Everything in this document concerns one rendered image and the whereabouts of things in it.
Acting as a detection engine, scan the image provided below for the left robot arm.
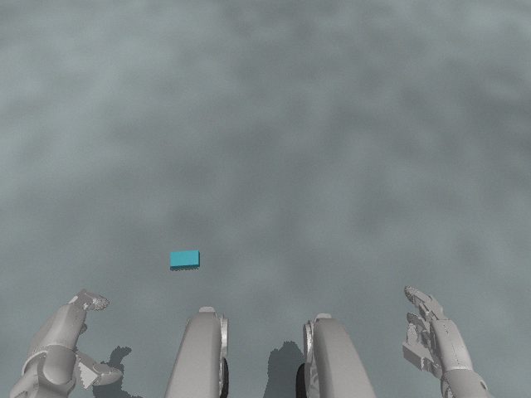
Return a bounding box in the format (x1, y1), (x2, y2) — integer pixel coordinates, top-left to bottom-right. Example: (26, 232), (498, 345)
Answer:
(10, 345), (76, 398)

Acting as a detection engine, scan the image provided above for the right robot hand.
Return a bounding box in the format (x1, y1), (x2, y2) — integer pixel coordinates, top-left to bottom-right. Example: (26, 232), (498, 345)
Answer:
(402, 286), (474, 379)

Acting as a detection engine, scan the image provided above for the left robot hand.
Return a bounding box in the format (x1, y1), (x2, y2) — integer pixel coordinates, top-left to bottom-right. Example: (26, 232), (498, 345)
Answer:
(26, 289), (123, 390)

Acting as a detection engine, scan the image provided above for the right robot arm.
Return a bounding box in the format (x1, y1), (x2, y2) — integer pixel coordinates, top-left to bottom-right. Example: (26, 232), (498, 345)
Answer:
(441, 369), (494, 398)

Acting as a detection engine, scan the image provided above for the small box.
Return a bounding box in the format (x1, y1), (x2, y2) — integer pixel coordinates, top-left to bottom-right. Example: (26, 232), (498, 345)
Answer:
(170, 250), (200, 269)

